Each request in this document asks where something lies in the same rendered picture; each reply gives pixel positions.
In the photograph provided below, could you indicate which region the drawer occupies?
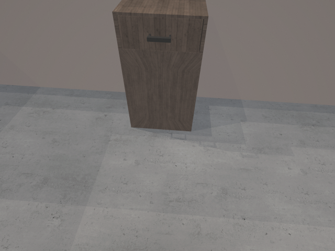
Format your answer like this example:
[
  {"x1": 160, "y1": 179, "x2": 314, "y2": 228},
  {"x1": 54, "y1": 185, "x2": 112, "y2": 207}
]
[{"x1": 117, "y1": 15, "x2": 203, "y2": 53}]

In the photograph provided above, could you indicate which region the handle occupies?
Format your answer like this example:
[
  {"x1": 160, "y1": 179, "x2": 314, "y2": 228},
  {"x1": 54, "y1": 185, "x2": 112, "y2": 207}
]
[{"x1": 147, "y1": 34, "x2": 171, "y2": 43}]

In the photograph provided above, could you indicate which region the cabinet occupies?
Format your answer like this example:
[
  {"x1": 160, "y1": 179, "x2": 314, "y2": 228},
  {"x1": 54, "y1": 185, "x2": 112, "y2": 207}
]
[{"x1": 112, "y1": 0, "x2": 208, "y2": 131}]

